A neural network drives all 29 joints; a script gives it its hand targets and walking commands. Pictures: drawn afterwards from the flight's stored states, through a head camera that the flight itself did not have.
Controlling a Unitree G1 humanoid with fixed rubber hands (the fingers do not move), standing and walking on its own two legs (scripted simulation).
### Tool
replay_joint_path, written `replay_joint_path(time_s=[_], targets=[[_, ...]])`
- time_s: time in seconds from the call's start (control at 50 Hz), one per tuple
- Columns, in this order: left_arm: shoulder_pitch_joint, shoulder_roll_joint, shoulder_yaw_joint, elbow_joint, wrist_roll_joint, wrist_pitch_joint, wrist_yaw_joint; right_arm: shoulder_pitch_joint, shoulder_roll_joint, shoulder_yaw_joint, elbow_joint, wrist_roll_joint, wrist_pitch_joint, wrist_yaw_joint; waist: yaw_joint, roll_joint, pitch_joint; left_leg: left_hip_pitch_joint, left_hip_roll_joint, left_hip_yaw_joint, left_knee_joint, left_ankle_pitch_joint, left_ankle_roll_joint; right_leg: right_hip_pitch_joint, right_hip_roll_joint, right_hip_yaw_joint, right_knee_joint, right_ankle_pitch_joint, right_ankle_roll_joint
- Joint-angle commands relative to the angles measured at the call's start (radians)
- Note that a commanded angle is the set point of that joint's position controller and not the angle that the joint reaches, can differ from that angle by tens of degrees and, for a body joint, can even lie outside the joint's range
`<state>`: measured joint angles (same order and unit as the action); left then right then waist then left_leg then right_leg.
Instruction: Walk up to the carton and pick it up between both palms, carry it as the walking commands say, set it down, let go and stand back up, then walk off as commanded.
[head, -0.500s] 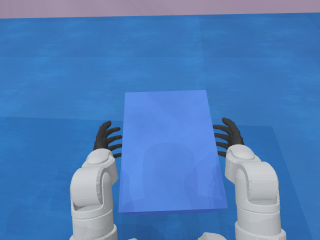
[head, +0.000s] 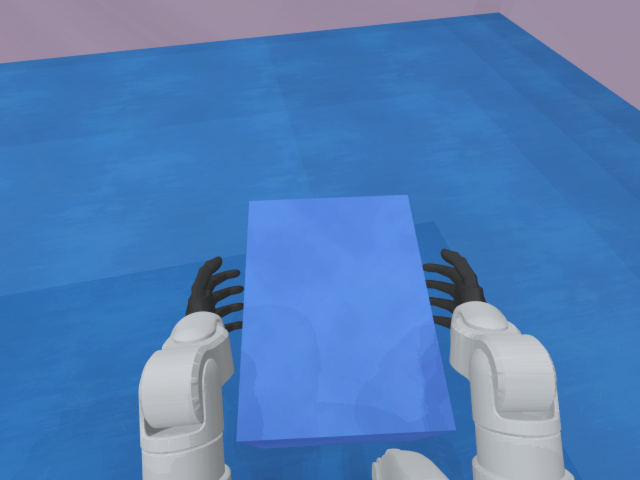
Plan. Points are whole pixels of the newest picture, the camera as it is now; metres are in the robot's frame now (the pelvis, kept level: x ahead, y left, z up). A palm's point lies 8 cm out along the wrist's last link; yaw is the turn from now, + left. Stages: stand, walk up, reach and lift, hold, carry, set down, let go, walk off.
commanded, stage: carry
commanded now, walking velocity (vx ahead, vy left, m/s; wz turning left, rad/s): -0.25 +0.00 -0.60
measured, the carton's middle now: (333, 324) +0.30 +0.01 +0.01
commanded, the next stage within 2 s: none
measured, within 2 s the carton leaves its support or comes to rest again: neither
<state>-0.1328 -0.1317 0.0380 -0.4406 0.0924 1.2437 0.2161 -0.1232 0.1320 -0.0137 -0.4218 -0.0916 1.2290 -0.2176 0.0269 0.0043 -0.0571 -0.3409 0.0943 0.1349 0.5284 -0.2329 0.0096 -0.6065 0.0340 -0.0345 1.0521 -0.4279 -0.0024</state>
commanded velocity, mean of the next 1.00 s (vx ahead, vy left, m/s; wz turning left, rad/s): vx -0.17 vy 0.00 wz -0.40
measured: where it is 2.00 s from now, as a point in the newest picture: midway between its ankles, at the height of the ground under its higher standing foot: outside the picture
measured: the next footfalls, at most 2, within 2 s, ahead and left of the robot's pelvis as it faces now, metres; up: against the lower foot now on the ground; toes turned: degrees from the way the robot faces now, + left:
right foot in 0.14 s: -0.02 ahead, -0.15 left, +0.00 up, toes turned -12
left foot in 0.56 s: -0.17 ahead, +0.10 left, +0.00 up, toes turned -13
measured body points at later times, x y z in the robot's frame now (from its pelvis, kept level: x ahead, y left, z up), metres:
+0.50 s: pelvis -0.18 -0.02 +0.00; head -0.17 -0.04 +0.45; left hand +0.14 +0.04 +0.09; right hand +0.05 -0.24 +0.09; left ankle -0.18 +0.12 -0.70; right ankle -0.06 -0.14 -0.74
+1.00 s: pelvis -0.33 +0.01 +0.00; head -0.33 -0.01 +0.45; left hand -0.02 -0.02 +0.08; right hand -0.18 -0.26 +0.07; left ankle -0.24 +0.11 -0.69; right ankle -0.36 -0.09 -0.74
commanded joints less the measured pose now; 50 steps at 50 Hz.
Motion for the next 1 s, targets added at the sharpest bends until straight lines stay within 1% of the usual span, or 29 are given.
replay_joint_path(time_s=[0.0, 0.06, 0.1, 0.12, 0.14, 0.16, 0.18, 0.2, 0.22, 0.28, 0.44, 0.48, 0.52, 0.54, 0.56, 0.58, 0.6, 0.62, 0.66, 0.7, 0.74, 0.82, 0.84, 0.86, 0.88, 0.9, 0.92, 0.96, 0.98], targets=[[-0.406, -0.998, -0.609, -0.109, -0.386, -0.024, -0.244, -0.324, 0.987, 0.48, -0.103, 0.319, -0.035, 0.222, -0.029, 0.204, -0.209, 0.152, 0.236, -0.063, -0.106, 0.424, 0.123, 0.057, -0.032, -0.046, -0.101, -0.026, 0.009], [-0.353, -0.977, -0.595, -0.089, -0.377, -0.012, -0.235, -0.274, 0.97, 0.489, -0.088, 0.305, -0.024, 0.211, -0.033, 0.241, -0.27, 0.236, 0.279, -0.098, -0.032, 0.535, 0.118, 0.128, -0.031, -0.101, -0.351, -0.027, 0.014], [-0.326, -0.981, -0.585, -0.061, -0.373, -0.006, -0.238, -0.257, 0.961, 0.496, -0.074, 0.303, -0.019, 0.207, -0.01, 0.165, -0.277, 0.139, 0.24, -0.039, 0.064, 0.434, 0.046, 0.291, -0.061, -0.06, -0.65, 0.207, 0.009], [-0.317, -0.984, -0.574, -0.044, -0.37, -0.006, -0.243, -0.266, 0.96, 0.497, -0.072, 0.306, -0.019, 0.206, -0.004, 0.035, -0.284, -0.035, 0.198, -0.008, 0.163, 0.189, -0.007, 0.45, -0.155, 0.069, -0.701, 0.328, -0.001], [-0.314, -0.967, -0.561, -0.032, -0.359, -0.011, -0.245, -0.285, 0.963, 0.512, -0.093, 0.304, -0.017, 0.207, -0.009, -0.292, -0.282, -0.349, 0.057, 0.048, 0.324, -0.276, -0.083, 0.618, -0.439, 0.436, -0.663, 0.836, -0.096], [-0.314, -0.984, -0.556, -0.029, -0.357, -0.018, -0.249, -0.342, 0.993, 0.548, -0.114, 0.329, -0.019, 0.212, -0.027, -0.338, -0.284, -0.367, -0.021, -0.045, 0.51, -0.497, -0.096, 0.538, -0.492, 0.5, -0.612, 1.143, -0.176], [-0.329, -0.996, -0.548, -0.058, -0.364, -0.027, -0.256, -0.372, 1.044, 0.571, -0.106, 0.357, -0.024, 0.218, -0.03, -0.206, -0.293, -0.315, -0.011, -0.119, 0.596, -0.424, -0.082, 0.502, -0.425, 0.386, -0.612, 0.996, -0.156], [-0.337, -1.015, -0.542, -0.084, -0.354, -0.043, -0.258, -0.425, 1.082, 0.609, -0.137, 0.388, -0.036, 0.23, -0.026, -0.146, -0.286, -0.282, -0.011, -0.13, 0.616, -0.328, -0.063, 0.435, -0.369, 0.304, -0.656, 0.717, -0.126], [-0.353, -1.034, -0.529, -0.097, -0.34, -0.055, -0.261, -0.459, 1.113, 0.636, -0.149, 0.404, -0.044, 0.237, -0.024, -0.157, -0.282, -0.284, -0.016, -0.128, 0.633, -0.243, -0.055, 0.417, -0.324, 0.265, -0.692, 0.5, -0.105], [-0.33, -1.017, -0.496, -0.109, -0.32, -0.074, -0.256, -0.478, 1.117, 0.661, -0.168, 0.429, -0.051, 0.237, -0.019, -0.15, -0.279, -0.265, -0.049, -0.118, 0.627, -0.169, -0.063, 0.417, -0.283, 0.253, -0.711, 0.289, -0.089], [-0.289, -0.94, -0.5, -0.078, -0.334, -0.045, -0.252, -0.377, 1.059, 0.604, -0.078, 0.377, -0.023, 0.201, -0.008, -0.207, -0.283, -0.081, -0.151, -0.095, 0.281, -0.262, -0.038, 0.379, -0.283, 0.406, -0.821, 0.226, -0.101], [-0.311, -0.945, -0.511, -0.088, -0.344, -0.04, -0.252, -0.358, 1.063, 0.582, -0.06, 0.364, -0.021, 0.199, -0.014, -0.239, -0.304, 0.067, -0.174, -0.057, 0.097, -0.262, -0.022, 0.323, -0.242, 0.377, -0.865, 0.219, -0.053], [-0.349, -0.956, -0.529, -0.099, -0.354, -0.036, -0.25, -0.332, 1.071, 0.556, -0.038, 0.351, -0.023, 0.198, -0.034, -0.247, -0.333, 0.303, -0.167, 0.02, -0.183, -0.206, -0.01, 0.234, -0.156, 0.292, -0.893, 0.177, 0.05], [-0.364, -0.959, -0.54, -0.098, -0.355, -0.033, -0.249, -0.32, 1.072, 0.544, -0.028, 0.345, -0.024, 0.198, -0.045, -0.171, -0.324, 0.399, -0.071, -0.062, -0.313, -0.214, 0.027, 0.155, -0.077, 0.233, -0.82, 0.15, 0.1], [-0.347, -0.976, -0.557, -0.093, -0.366, -0.029, -0.249, -0.315, 1.059, 0.534, -0.036, 0.337, -0.025, 0.198, -0.048, 0.104, -0.322, 0.36, 0.222, -0.335, -0.383, -0.28, 0.127, 0.074, 0.042, 0.089, -0.484, 0.072, 0.107], [-0.388, -1.01, -0.583, -0.1, -0.375, -0.029, -0.251, -0.331, 1.056, 0.509, -0.044, 0.332, -0.034, 0.207, -0.036, 0.298, -0.197, 0.13, 0.5, -0.489, -0.388, -0.106, 0.253, -0.08, 0.069, -0.001, -0.115, -0.171, 0.082], [-0.436, -1.031, -0.584, -0.12, -0.373, -0.036, -0.251, -0.368, 1.058, 0.518, -0.076, 0.342, -0.035, 0.22, -0.026, 0.153, -0.113, 0.051, 0.48, -0.342, -0.333, 0.096, 0.239, -0.107, 0.0, 0.059, 0.106, -0.132, 0.052], [-0.446, -1.042, -0.6, -0.131, -0.381, -0.041, -0.251, -0.387, 1.05, 0.52, -0.103, 0.343, -0.04, 0.228, -0.023, 0.059, -0.113, 0.01, 0.367, -0.208, -0.264, 0.189, 0.183, -0.074, -0.008, 0.087, 0.208, -0.045, 0.019], [-0.446, -1.038, -0.61, -0.131, -0.383, -0.045, -0.248, -0.392, 1.034, 0.516, -0.125, 0.35, -0.049, 0.233, -0.027, 0.09, -0.158, 0.119, 0.212, -0.026, -0.155, 0.375, 0.115, -0.09, 0.009, 0.08, 0.231, 0.08, -0.002], [-0.432, -1.019, -0.612, -0.125, -0.384, -0.038, -0.239, -0.344, 1.014, 0.494, -0.108, 0.342, -0.048, 0.23, -0.033, 0.174, -0.205, 0.214, 0.172, 0.002, -0.109, 0.472, 0.112, -0.061, 0.009, 0.022, 0.103, 0.09, 0.021], [-0.397, -1.009, -0.613, -0.124, -0.375, -0.033, -0.229, -0.317, 0.993, 0.492, -0.112, 0.34, -0.047, 0.226, -0.035, 0.224, -0.248, 0.261, 0.19, -0.037, -0.08, 0.483, 0.115, -0.012, -0.01, -0.026, -0.069, 0.038, 0.032], [-0.304, -0.973, -0.567, -0.062, -0.336, -0.017, -0.22, -0.28, 0.967, 0.513, -0.081, 0.331, -0.029, 0.217, -0.035, 0.244, -0.292, 0.289, 0.236, -0.107, 0.006, 0.542, 0.108, 0.129, -0.013, -0.098, -0.464, 0.033, 0.026], [-0.293, -0.976, -0.559, -0.046, -0.331, -0.017, -0.223, -0.278, 0.963, 0.519, -0.076, 0.329, -0.028, 0.216, -0.024, 0.207, -0.305, 0.243, 0.22, -0.075, 0.049, 0.507, 0.063, 0.23, -0.035, -0.096, -0.638, 0.189, 0.032], [-0.293, -0.98, -0.551, -0.032, -0.328, -0.017, -0.228, -0.29, 0.963, 0.523, -0.076, 0.332, -0.028, 0.215, -0.021, 0.124, -0.338, 0.118, 0.193, -0.055, 0.095, 0.332, 0.014, 0.386, -0.108, -0.015, -0.705, 0.237, 0.032], [-0.29, -0.978, -0.539, -0.023, -0.329, -0.021, -0.234, -0.313, 0.968, 0.532, -0.082, 0.332, -0.028, 0.212, -0.017, -0.045, -0.348, -0.096, 0.146, -0.044, 0.192, -0.027, -0.037, 0.539, -0.282, 0.187, -0.683, 0.456, 0.003], [-0.287, -0.984, -0.53, -0.01, -0.316, -0.032, -0.233, -0.378, 0.971, 0.579, -0.13, 0.345, -0.025, 0.219, -0.016, -0.36, -0.305, -0.317, 0.008, 0.046, 0.28, -0.348, -0.099, 0.582, -0.477, 0.428, -0.661, 0.894, -0.118], [-0.308, -1.002, -0.526, -0.026, -0.329, -0.035, -0.238, -0.409, 1.016, 0.597, -0.118, 0.364, -0.024, 0.221, -0.022, -0.294, -0.308, -0.296, 0.007, -0.028, 0.431, -0.424, -0.094, 0.547, -0.435, 0.348, -0.631, 0.943, -0.151], [-0.318, -1.027, -0.515, -0.06, -0.321, -0.055, -0.24, -0.475, 1.063, 0.646, -0.144, 0.409, -0.035, 0.235, -0.011, -0.173, -0.277, -0.255, 0.001, -0.066, 0.489, -0.295, -0.067, 0.452, -0.351, 0.216, -0.69, 0.512, -0.108], [-0.321, -1.035, -0.505, -0.063, -0.313, -0.06, -0.239, -0.483, 1.072, 0.654, -0.149, 0.417, -0.038, 0.24, -0.008, -0.186, -0.263, -0.26, -0.003, -0.071, 0.503, -0.241, -0.061, 0.429, -0.329, 0.197, -0.716, 0.348, -0.102]])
